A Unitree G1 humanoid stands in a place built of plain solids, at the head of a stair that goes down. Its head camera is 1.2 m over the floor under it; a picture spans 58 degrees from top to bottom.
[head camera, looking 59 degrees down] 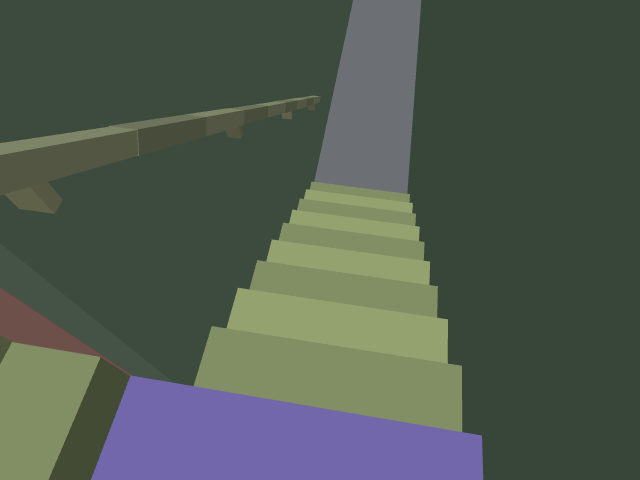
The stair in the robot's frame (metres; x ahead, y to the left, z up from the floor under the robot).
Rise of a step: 0.18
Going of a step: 0.23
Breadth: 0.82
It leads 9 degrees to the right of straight ahead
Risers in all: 10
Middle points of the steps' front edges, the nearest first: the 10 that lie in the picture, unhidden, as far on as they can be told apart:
0.21 -0.01 0.00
0.43 -0.04 -0.18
0.65 -0.08 -0.36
0.88 -0.12 -0.55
1.10 -0.15 -0.73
1.32 -0.19 -0.91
1.55 -0.23 -1.10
1.77 -0.26 -1.28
1.99 -0.30 -1.46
2.22 -0.33 -1.65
